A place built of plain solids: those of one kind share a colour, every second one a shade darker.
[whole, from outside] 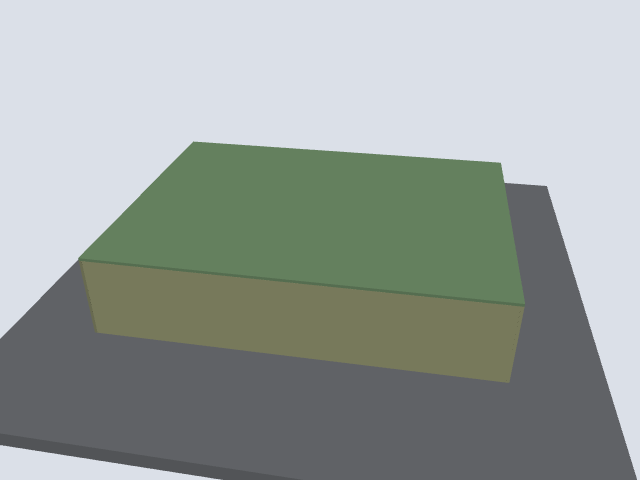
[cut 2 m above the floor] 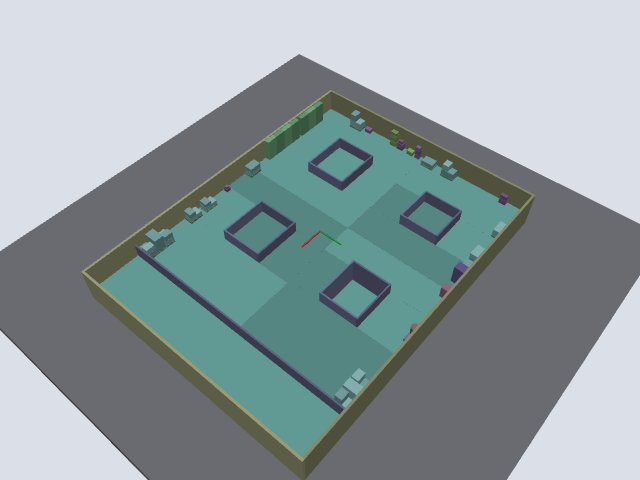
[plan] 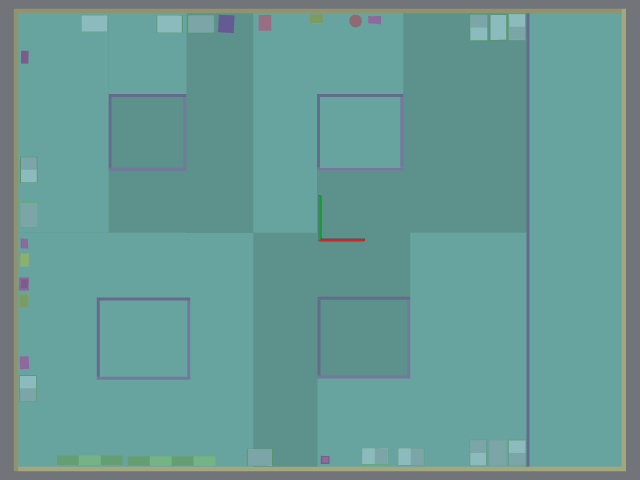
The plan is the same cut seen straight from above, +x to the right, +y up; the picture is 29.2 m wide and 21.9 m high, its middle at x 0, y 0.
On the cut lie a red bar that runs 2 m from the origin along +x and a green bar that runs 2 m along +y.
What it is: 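A closed goods hall without a stair; its walked floor is a bank 1.27 m over the ground, with five rectangular fields in it; some sunk deep, some a low step down, some level and merely marked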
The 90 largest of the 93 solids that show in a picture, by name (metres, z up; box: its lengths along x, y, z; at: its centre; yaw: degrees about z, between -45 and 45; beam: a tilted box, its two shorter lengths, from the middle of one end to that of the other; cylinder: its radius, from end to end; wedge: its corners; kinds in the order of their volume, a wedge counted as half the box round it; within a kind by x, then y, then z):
{
 "floor_1": {"box": [4.14, 10.04, 1.32], "at": [-11.72, 5.35, 0.61]},
 "floor_2": {"box": [10.74, 10.7, 1.32], "at": [-8.42, -5.02, 0.61]},
 "floor_3": {"box": [3.55, 2.83, 1.32], "at": [-7.87, 1.74, 0.61]},
 "floor_4": {"box": [3.59, 3.54, 1.22], "at": [-7.87, 4.91, 0.56]},
 "floor_5": {"box": [3.55, 3.71, 1.32], "at": [-7.87, 8.52, 0.61]},
 "floor_6": {"box": [3.05, 10.04, 1.32], "at": [-4.57, 5.35, 0.61]},
 "floor_7": {"box": [2.91, 10.04, 1.32], "at": [-1.59, 5.35, 0.61]},
 "floor_8": {"box": [2.93, 10.7, 1.32], "at": [-1.58, -5.02, 0.61]},
 "floor_9": {"box": [3.93, 2.83, 1.32], "at": [1.83, 1.74, 0.61]},
 "floor_10": {"box": [3.97, 3.55, 0.12], "at": [1.83, 4.91, 0.01]},
 "floor_11": {"box": [3.93, 3.71, 1.32], "at": [1.83, 8.51, 0.61]},
 "floor_12": {"box": [4.23, 4.04, 1.32], "at": [2.0, -8.35, 0.61]},
 "floor_13": {"box": [4.27, 3.77, 1.23], "at": [2.0, -4.46, 0.56]},
 "floor_14": {"box": [4.23, 2.92, 1.32], "at": [2.0, -1.13, 0.61]},
 "floor_15": {"box": [5.62, 10.04, 1.32], "at": [6.61, 5.35, 0.61]},
 "floor_16": {"box": [5.31, 10.7, 1.32], "at": [6.77, -5.02, 0.61]},
 "floor_17": {"box": [4.39, 20.74, 1.17], "at": [11.59, 0.0, 0.53]},
 "roof_1": {"box": [27.93, 21.1, 0.2], "at": [0.0, 0.0, 5.96]},
 "wall_1": {"box": [0.2, 21.1, 5.91], "at": [-13.87, 0.0, 2.9]},
 "wall_2": {"box": [27.54, 0.2, 5.91], "at": [0.0, -10.45, 2.9]},
 "wall_3": {"box": [27.54, 0.2, 5.91], "at": [0.0, 10.45, 2.9]},
 "wall_4": {"box": [0.2, 21.1, 5.91], "at": [13.87, 0.0, 2.9]},
 "guard_wall_1": {"box": [0.14, 3.48, 1.04], "at": [-10.11, -4.5, 1.79]},
 "guard_wall_2": {"box": [0.14, 3.23, 1.14], "at": [-9.57, 4.91, 1.74]},
 "guard_wall_3": {"box": [4.26, 0.14, 1.04], "at": [-8.05, -6.31, 1.79]},
 "guard_wall_4": {"box": [4.26, 0.14, 1.04], "at": [-8.05, -2.69, 1.79]},
 "guard_wall_5": {"box": [3.55, 0.14, 1.14], "at": [-7.87, 3.23, 1.74]},
 "guard_wall_6": {"box": [3.55, 0.14, 1.14], "at": [-7.87, 6.59, 1.74]},
 "guard_wall_7": {"box": [0.14, 3.23, 1.14], "at": [-6.17, 4.91, 1.74]},
 "guard_wall_8": {"box": [0.14, 3.48, 1.04], "at": [-5.99, -4.5, 1.79]},
 "guard_wall_9": {"box": [0.14, 3.23, 2.24], "at": [-0.07, 4.91, 1.19]},
 "guard_wall_10": {"box": [0.14, 3.45, 1.13], "at": [-0.05, -4.46, 1.74]},
 "guard_wall_11": {"box": [3.93, 0.14, 2.24], "at": [1.83, 3.22, 1.19]},
 "guard_wall_12": {"box": [3.93, 0.14, 2.24], "at": [1.83, 6.59, 1.19]},
 "guard_wall_13": {"box": [4.23, 0.14, 1.13], "at": [2.0, -6.25, 1.74]},
 "guard_wall_14": {"box": [4.23, 0.14, 1.13], "at": [2.0, -2.66, 1.74]},
 "guard_wall_15": {"box": [0.14, 3.23, 2.24], "at": [3.73, 4.91, 1.19]},
 "guard_wall_16": {"box": [0.14, 3.45, 1.13], "at": [4.04, -4.46, 1.74]},
 "guard_wall_17": {"box": [0.14, 20.7, 1.19], "at": [9.49, 0.0, 1.71]},
 "load_1": {"box": [0.74, 0.58, 0.66], "at": [-13.33, -7.05, 2.4], "yaw": -0.1},
 "load_2": {"box": [0.74, 1.16, 0.66], "at": [-13.33, -6.78, 1.74], "yaw": -0.1},
 "load_3": {"box": [0.76, 1.1, 0.4], "at": [-13.28, 1.15, 1.61]},
 "load_4": {"box": [0.72, 0.57, 0.58], "at": [-13.28, 2.92, 2.28], "yaw": 0.2},
 "load_5": {"box": [0.72, 1.15, 0.58], "at": [-13.28, 3.2, 1.7], "yaw": -0.2},
 "load_6": {"box": [1.16, 0.73, 0.66], "at": [-10.29, 9.88, 1.74], "yaw": -0.1},
 "load_7": {"box": [1.11, 0.77, 0.45], "at": [-6.87, 9.85, 2.08], "yaw": -0.2},
 "load_8": {"box": [1.16, 0.77, 0.59], "at": [-5.42, 9.86, 1.71], "yaw": 0.1},
 "load_9": {"box": [1.11, 0.77, 0.37], "at": [-2.74, -9.92, 1.6], "yaw": -0.2},
 "load_10": {"box": [1.11, 0.77, 0.37], "at": [-2.74, -9.92, 1.97], "yaw": 0.3},
 "load_11": {"box": [1.16, 0.72, 0.36], "at": [2.51, -9.86, 1.59], "yaw": 0.2},
 "load_12": {"box": [0.58, 0.72, 0.36], "at": [2.79, -9.86, 1.95]},
 "load_13": {"box": [1.16, 0.76, 0.42], "at": [4.15, -9.89, 1.62], "yaw": -0.3},
 "load_14": {"box": [0.58, 0.76, 0.42], "at": [4.44, -9.89, 2.03], "yaw": -0.1},
 "load_15": {"box": [0.74, 1.15, 0.49], "at": [7.22, -9.72, 1.66]},
 "load_16": {"box": [0.74, 0.58, 0.49], "at": [7.23, -9.43, 2.15]},
 "load_17": {"box": [0.77, 0.57, 0.63], "at": [7.25, 9.41, 2.36], "yaw": 0.1},
 "load_18": {"box": [0.77, 1.14, 0.63], "at": [7.25, 9.69, 1.73]},
 "load_19": {"box": [0.77, 1.16, 1.31], "at": [8.12, -9.71, 2.07], "yaw": -0.1},
 "load_20": {"box": [0.72, 1.14, 1.38], "at": [8.14, 9.7, 2.1], "yaw": 0.2},
 "load_21": {"box": [0.77, 1.16, 0.5], "at": [8.99, -9.72, 1.66], "yaw": -0.1},
 "load_22": {"box": [0.77, 0.58, 0.5], "at": [8.99, -9.43, 2.16], "yaw": -0.2},
 "load_23": {"box": [0.73, 0.58, 0.66], "at": [8.99, 9.44, 2.4], "yaw": 0.3},
 "load_24": {"box": [0.73, 1.16, 0.66], "at": [8.99, 9.72, 1.74], "yaw": 0.1},
 "shelving_1": {"box": [1.0, 0.45, 2.1], "at": [-11.5, -10.06, 2.32]},
 "shelving_2": {"box": [1.0, 0.45, 2.1], "at": [-10.5, -10.06, 2.32]},
 "shelving_3": {"box": [1.0, 0.45, 2.1], "at": [-9.5, -10.06, 2.32]},
 "shelving_4": {"box": [1.0, 0.45, 2.1], "at": [-8.27, -10.09, 2.32]},
 "shelving_5": {"box": [1.0, 0.45, 2.1], "at": [-7.27, -10.09, 2.32]},
 "shelving_6": {"box": [1.0, 0.45, 2.1], "at": [-6.27, -10.09, 2.32]},
 "shelving_7": {"box": [1.0, 0.45, 2.1], "at": [-5.27, -10.09, 2.32]},
 "pallet_1": {"box": [0.8, 1.2, 0.14], "at": [-13.33, -6.78, 1.34]},
 "pallet_2": {"box": [0.8, 1.2, 0.14], "at": [-13.29, 3.2, 1.34]},
 "pallet_3": {"box": [0.8, 1.2, 0.14], "at": [-13.28, 1.15, 1.34]},
 "pallet_4": {"box": [1.2, 0.8, 0.14], "at": [-10.29, 9.87, 1.34]},
 "pallet_5": {"box": [1.2, 0.8, 0.14], "at": [-6.86, 9.86, 1.34]},
 "pallet_6": {"box": [1.2, 0.8, 0.14], "at": [-5.42, 9.86, 1.34]},
 "pallet_7": {"box": [1.2, 0.8, 0.14], "at": [2.51, -9.86, 1.34]},
 "pallet_8": {"box": [0.8, 1.2, 0.14], "at": [7.25, 9.69, 1.34]},
 "pallet_9": {"box": [0.8, 1.2, 0.14], "at": [8.14, 9.69, 1.34]},
 "pallet_10": {"box": [0.8, 1.2, 0.14], "at": [8.99, -9.72, 1.34]},
 "pallet_11": {"box": [0.8, 1.2, 0.14], "at": [8.99, 9.72, 1.34]},
 "cage_trolley_1": {"box": [0.72, 0.8, 1.66], "at": [-4.27, 9.86, 2.1], "yaw": -2.8},
 "bin_1": {"box": [0.58, 0.72, 1.06], "at": [-2.51, 9.91, 1.8]},
 "carton_1": {"box": [0.45, 0.6, 0.34], "at": [-13.51, -2.0, 1.77], "yaw": -1.2},
 "carton_2": {"box": [0.42, 0.59, 0.35], "at": [-13.49, -5.6, 1.44], "yaw": 1.6},
 "carton_3": {"box": [0.31, 0.45, 0.41], "at": [-13.48, -0.17, 2.28], "yaw": 1.8},
 "carton_4": {"box": [0.32, 0.59, 0.31], "at": [-13.46, 8.34, 2.03], "yaw": -1.6},
 "carton_5": {"box": [0.59, 0.34, 0.34], "at": [2.49, 10.03, 1.78], "yaw": -3.9},
 "drum_1": {"cylinder": 0.29, "from": [1.62, 9.99, 1.27], "to": [1.62, 9.99, 2.15]},
 "crate_1": {"box": [0.4, 0.6, 0.3], "at": [-13.51, -2.78, 2.62], "yaw": 0.7}
}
